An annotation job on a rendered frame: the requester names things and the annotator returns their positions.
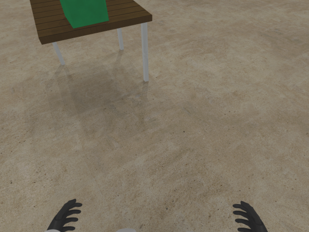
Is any table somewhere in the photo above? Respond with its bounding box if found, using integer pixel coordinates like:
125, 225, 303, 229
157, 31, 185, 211
30, 0, 152, 82

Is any left robot hand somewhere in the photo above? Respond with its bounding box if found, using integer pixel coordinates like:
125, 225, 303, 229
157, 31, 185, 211
47, 199, 82, 232

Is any carton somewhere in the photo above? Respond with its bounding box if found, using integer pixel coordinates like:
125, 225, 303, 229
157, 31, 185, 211
60, 0, 109, 28

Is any right robot hand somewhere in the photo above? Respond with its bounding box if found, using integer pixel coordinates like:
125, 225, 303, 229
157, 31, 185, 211
233, 201, 268, 232

